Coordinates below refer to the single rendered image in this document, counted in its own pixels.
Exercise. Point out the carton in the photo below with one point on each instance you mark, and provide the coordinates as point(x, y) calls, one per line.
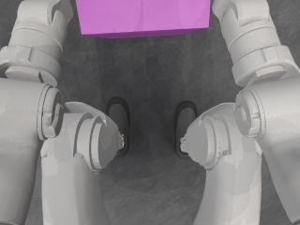
point(114, 19)

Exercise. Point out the right robot thigh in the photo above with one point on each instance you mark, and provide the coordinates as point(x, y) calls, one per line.
point(233, 188)

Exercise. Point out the right robot upper arm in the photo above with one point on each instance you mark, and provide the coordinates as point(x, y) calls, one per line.
point(269, 112)

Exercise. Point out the left robot foot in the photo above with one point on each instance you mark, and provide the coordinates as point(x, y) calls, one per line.
point(118, 111)

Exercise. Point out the left robot upper arm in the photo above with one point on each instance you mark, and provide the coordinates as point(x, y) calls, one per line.
point(30, 113)

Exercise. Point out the robot left forearm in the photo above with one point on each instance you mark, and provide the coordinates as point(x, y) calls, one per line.
point(37, 42)

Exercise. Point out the robot right forearm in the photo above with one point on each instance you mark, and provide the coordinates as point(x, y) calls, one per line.
point(252, 41)

